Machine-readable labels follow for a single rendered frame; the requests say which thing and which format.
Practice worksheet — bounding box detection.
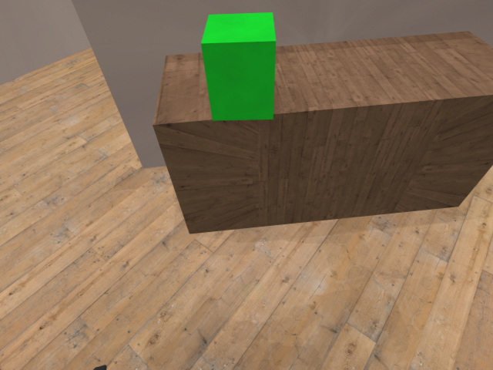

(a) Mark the pedestal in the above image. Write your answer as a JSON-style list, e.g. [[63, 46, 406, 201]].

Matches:
[[153, 31, 493, 234]]

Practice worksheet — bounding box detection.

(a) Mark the carton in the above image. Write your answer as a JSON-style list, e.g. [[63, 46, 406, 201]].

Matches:
[[201, 12, 276, 121]]

